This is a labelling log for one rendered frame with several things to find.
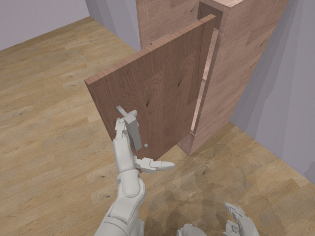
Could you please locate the robot left forearm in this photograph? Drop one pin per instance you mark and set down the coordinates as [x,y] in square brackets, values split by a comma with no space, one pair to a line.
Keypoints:
[123,213]

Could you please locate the cupboard door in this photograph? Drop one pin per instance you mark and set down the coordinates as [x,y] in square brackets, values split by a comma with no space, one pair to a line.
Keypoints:
[161,82]

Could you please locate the right robot hand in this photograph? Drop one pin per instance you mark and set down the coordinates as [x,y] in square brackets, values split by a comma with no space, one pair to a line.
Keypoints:
[245,226]

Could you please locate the left robot hand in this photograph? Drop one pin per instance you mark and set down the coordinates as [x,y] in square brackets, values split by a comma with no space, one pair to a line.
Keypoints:
[124,157]

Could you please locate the robot left thigh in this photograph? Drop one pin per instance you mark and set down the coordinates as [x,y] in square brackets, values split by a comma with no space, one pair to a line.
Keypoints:
[138,228]

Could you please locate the robot thigh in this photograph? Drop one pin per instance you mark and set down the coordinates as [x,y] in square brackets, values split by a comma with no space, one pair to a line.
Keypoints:
[138,228]
[190,231]

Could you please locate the robot right thigh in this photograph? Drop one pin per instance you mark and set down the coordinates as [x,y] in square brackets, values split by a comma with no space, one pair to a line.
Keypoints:
[190,231]

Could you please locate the handle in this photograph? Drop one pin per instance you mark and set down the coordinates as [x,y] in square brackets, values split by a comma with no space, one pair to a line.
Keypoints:
[132,128]

